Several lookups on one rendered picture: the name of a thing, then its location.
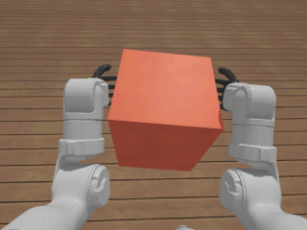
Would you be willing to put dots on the right robot forearm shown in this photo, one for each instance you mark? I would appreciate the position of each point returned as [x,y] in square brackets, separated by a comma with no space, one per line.
[253,115]

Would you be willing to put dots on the right robot upper arm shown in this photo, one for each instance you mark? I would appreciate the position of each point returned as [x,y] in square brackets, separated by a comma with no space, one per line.
[254,197]

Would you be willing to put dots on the left robot upper arm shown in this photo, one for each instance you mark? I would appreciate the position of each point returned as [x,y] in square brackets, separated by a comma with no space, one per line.
[78,190]

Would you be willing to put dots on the carton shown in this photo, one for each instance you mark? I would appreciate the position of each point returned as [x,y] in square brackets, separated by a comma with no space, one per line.
[165,112]

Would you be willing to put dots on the left robot forearm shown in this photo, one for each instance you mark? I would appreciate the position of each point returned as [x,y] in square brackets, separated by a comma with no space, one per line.
[82,111]

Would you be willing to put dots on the robot right hand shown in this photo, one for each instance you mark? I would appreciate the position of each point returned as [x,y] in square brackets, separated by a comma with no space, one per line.
[225,83]

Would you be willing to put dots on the robot left hand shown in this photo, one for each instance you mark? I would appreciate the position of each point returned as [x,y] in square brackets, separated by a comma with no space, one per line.
[99,72]

